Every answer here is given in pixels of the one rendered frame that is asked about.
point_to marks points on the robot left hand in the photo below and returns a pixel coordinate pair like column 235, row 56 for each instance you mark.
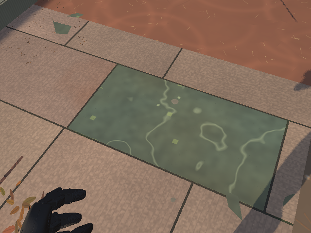
column 41, row 219

